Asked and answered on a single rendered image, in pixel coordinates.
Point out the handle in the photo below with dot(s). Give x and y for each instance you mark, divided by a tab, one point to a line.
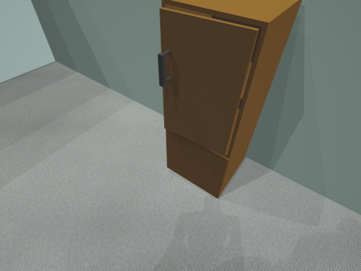
162	68

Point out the cupboard door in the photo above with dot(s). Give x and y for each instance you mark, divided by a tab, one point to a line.
208	65

